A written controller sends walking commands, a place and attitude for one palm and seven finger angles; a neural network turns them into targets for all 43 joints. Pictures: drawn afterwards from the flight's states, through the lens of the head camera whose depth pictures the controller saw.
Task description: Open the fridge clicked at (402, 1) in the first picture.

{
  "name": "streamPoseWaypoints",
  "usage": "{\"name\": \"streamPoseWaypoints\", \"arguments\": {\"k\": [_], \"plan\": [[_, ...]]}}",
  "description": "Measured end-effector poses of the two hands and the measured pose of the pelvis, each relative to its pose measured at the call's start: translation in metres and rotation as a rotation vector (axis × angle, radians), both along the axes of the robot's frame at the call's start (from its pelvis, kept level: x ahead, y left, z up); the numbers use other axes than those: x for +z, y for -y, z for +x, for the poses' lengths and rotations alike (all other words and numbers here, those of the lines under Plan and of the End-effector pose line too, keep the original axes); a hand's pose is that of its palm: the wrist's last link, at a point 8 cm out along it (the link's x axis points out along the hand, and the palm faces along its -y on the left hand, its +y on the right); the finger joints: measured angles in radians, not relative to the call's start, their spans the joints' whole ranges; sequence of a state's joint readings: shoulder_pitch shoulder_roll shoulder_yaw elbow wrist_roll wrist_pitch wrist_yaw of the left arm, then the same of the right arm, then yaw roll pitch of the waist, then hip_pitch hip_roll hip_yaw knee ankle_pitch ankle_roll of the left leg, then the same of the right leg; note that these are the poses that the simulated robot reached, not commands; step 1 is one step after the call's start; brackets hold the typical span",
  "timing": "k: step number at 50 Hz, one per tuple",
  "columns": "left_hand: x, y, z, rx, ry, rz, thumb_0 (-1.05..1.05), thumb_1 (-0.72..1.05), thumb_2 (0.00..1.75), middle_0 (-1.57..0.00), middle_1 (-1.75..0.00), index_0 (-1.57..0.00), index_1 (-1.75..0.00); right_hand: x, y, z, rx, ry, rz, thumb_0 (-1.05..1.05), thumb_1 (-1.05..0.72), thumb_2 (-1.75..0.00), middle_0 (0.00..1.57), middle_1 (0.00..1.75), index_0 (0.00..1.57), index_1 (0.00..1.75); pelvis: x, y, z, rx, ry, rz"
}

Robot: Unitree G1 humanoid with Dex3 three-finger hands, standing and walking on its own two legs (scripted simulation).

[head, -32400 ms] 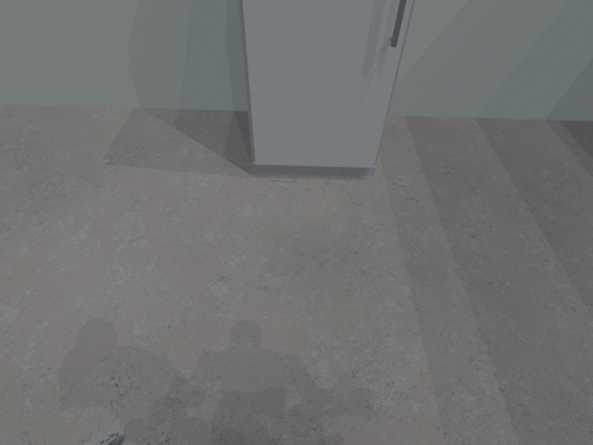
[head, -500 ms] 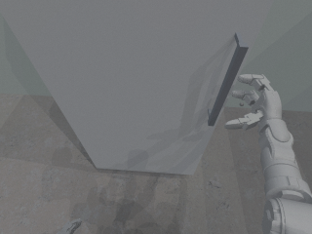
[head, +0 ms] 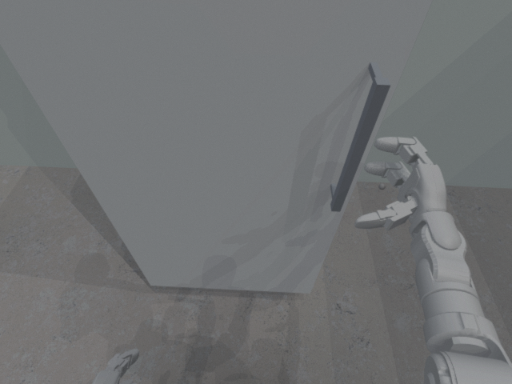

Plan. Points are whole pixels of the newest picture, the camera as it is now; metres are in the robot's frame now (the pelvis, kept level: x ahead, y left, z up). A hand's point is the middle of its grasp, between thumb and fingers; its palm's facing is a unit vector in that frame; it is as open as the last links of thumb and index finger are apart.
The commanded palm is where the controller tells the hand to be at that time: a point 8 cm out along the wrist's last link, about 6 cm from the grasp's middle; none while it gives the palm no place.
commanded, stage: slide the fingers in behind the handle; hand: right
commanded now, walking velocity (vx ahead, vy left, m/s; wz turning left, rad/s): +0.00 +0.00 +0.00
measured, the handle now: (351, 149) +0.49 -0.12 +0.10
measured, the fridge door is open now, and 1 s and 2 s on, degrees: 0 0 0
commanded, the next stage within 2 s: move the hooked fingers beside the handle in 0.82 s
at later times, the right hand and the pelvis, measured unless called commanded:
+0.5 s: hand (370, 186) +0.40 -0.13 +0.11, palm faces -0.04 +1.00 +0.00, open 14.1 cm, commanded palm +0.37 -0.18 +0.11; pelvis +0.00 +0.00 +0.00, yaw +0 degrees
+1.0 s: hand (366, 190) +0.39 -0.13 +0.11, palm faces -0.01 +1.00 -0.01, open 14.5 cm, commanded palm +0.37 -0.16 +0.11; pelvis +0.00 +0.00 +0.00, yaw -1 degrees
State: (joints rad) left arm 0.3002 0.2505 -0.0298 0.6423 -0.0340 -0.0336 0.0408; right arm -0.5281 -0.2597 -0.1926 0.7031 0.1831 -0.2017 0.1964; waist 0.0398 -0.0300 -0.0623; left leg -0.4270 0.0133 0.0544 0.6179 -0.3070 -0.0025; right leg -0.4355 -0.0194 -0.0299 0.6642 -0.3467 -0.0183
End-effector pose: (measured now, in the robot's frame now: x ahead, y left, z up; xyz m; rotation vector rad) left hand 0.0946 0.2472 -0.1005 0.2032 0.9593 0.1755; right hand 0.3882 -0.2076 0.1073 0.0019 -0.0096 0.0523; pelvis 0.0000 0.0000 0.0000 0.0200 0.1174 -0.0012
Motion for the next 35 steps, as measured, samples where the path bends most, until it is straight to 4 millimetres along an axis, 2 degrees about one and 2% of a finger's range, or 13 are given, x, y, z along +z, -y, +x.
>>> {"name": "streamPoseWaypoints", "arguments": {"k": [8, 13, 24, 35], "plan": [[0.003, 0.003, 0.013, -0.028, 0.036, 0.001, 0.01, 0.9, 0.9, -0.21, -0.3, -0.2, -0.3, 0.001, -0.009, 0.005, 0.009, -0.013, -0.001, -0.02, 0.5, -0.3, 0.3, 1.21, 0.3, 1.2, -0.001, -0.001, -0.003, -0.008, -0.002, -0.001], [0.001, 0.003, 0.01, -0.026, 0.031, -0.009, 0.01, 0.9, 0.9, -0.21, -0.3, -0.2, -0.3, 0.003, -0.018, 0.007, 0.011, -0.001, 0.005, -0.02, 0.5, -0.3, 0.3, 1.21, 0.3, 1.2, -0.001, -0.001, -0.002, -0.004, -0.003, -0.004], [-0.002, -0.002, -0.004, 0.0, -0.001, -0.02, 0.01, 0.9, 0.9, -0.21, -0.3, -0.2, -0.3, 0.003, -0.02, -0.005, -0.01, 0.009, 0.001, -0.02, 0.5, -0.3, 0.28, 1.2, 0.28, 1.19, 0.001, -0.004, 0.0, 0.003, 0.011, -0.005], [0.0, -0.004, 0.004, -0.017, 0.027, -0.008, 0.01, 0.9, 0.9, -0.21, -0.3, -0.2, -0.3, 0.004, -0.023, -0.011, -0.024, 0.004, 0.0, -0.02, 0.5, -0.3, 0.25, 1.19, 0.25, 1.18, 0.002, -0.005, -0.003, -0.006, 0.023, -0.006]]}}
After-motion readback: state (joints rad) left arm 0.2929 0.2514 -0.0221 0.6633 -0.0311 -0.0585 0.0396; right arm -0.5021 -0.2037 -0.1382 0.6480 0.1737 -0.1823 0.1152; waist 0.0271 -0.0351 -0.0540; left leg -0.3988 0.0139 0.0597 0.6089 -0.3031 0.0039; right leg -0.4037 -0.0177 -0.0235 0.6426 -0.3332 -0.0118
